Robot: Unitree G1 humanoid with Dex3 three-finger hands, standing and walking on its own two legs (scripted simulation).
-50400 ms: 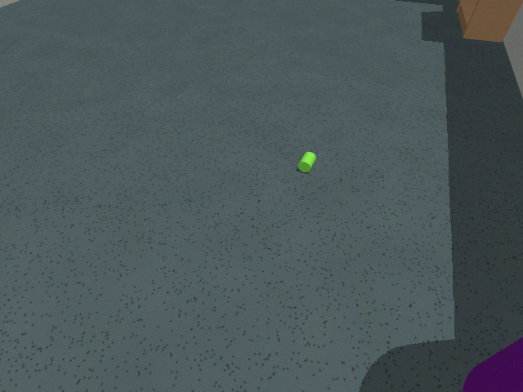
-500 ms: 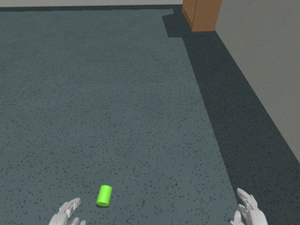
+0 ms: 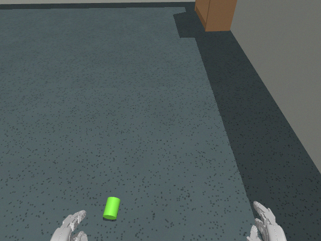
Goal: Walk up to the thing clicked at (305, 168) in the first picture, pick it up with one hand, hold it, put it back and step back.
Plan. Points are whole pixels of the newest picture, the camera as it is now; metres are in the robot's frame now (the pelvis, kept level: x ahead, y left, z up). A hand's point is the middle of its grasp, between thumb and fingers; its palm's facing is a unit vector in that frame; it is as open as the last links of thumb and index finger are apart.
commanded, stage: home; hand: left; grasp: from above
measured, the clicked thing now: (111, 208) +0.47 +0.29 -0.68
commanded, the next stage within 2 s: stand in 0.16 s
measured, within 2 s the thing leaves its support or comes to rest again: neither
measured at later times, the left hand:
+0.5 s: hand out of the picture +0.13 +0.23 -0.10, palm faces +0.03 -0.94 -0.34, open 7.4 cm
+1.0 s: hand out of the picture +0.02 +0.24 -0.10, palm faces +0.04 -0.94 -0.33, open 7.4 cm
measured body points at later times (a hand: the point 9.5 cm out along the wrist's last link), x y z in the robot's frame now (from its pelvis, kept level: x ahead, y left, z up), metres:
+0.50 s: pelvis +0.00 +0.00 +0.03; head +0.03 +0.01 +0.48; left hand +0.13 +0.28 -0.07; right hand +0.13 -0.27 -0.08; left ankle +0.01 +0.13 -0.68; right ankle +0.00 -0.14 -0.68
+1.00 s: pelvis -0.01 +0.00 +0.06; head -0.01 +0.00 +0.51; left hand +0.02 +0.29 -0.08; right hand +0.06 -0.27 -0.08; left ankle +0.01 +0.13 -0.68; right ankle +0.00 -0.14 -0.68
